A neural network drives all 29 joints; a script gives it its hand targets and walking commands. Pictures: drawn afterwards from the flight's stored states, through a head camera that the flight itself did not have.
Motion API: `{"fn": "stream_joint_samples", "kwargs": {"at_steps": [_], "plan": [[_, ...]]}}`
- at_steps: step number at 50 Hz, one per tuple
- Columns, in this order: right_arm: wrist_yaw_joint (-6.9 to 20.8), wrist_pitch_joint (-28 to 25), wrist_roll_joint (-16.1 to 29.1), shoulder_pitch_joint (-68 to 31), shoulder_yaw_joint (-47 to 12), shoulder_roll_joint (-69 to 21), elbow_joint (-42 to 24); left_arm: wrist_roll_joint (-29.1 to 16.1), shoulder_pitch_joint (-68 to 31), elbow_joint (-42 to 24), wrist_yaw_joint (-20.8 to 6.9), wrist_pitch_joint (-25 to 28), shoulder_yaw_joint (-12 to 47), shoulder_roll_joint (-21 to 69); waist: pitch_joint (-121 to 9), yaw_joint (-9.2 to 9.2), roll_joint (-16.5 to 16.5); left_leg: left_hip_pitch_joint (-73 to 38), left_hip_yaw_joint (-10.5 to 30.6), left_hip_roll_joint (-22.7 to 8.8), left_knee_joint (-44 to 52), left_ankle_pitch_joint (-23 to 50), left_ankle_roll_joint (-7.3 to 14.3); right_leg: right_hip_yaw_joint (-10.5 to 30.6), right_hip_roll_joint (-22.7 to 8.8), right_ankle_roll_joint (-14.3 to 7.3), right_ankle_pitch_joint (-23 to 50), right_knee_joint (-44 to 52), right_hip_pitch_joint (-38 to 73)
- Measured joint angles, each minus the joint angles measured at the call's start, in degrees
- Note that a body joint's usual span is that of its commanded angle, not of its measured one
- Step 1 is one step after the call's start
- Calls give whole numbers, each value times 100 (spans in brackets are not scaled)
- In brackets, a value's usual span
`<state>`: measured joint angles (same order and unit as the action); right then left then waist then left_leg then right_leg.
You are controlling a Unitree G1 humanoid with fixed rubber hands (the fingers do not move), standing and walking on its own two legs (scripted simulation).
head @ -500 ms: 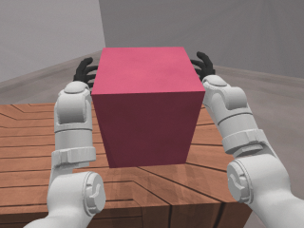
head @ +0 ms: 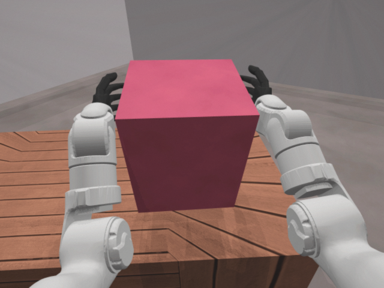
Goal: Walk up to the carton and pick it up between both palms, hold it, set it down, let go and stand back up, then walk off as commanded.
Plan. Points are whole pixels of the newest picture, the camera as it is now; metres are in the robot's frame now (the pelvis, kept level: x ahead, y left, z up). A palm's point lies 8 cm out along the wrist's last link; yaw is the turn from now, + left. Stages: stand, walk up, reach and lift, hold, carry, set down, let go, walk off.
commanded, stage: set down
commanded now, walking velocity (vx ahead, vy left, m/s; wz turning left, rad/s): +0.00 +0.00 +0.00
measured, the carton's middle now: (184, 136) +0.37 +0.03 +0.22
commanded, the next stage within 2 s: none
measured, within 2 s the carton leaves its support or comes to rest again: neither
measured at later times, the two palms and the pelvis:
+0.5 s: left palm (102, 97) +0.37 +0.18 +0.31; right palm (258, 91) +0.40 -0.12 +0.31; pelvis +0.01 -0.01 +0.00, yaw +0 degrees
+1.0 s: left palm (115, 133) +0.37 +0.17 +0.24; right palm (255, 102) +0.41 -0.12 +0.28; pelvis +0.01 -0.01 +0.00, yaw +0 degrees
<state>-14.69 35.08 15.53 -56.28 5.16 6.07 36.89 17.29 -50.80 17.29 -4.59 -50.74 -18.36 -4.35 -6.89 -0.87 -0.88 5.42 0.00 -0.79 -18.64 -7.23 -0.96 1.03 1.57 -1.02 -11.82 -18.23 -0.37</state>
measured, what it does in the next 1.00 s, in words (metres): stands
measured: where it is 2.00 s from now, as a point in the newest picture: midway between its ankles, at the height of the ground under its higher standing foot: outside the picture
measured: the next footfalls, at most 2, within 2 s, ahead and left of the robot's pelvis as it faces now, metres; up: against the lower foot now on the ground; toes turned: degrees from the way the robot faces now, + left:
none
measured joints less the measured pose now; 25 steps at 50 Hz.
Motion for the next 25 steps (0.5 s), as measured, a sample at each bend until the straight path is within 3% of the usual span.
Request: {"fn": "stream_joint_samples", "kwargs": {"at_steps": [9,16,25], "plan": [[8,-129,17,-41,0,4,2,0,-47,-42,14,80,1,-21,0,0,-1,0,0,0,0,0,0,0,0,0,-2,0,0],[200,-840,-131,-380,122,13,541,2,-448,302,81,565,-130,-100,0,0,-1,1,0,0,0,-7,0,0,0,0,-13,0,0],[560,-1546,-526,-526,181,-29,1366,376,-471,596,-348,937,-526,-19,0,0,-178,-119,1,0,140,-14,0,-2,0,0,-94,0,54]]}}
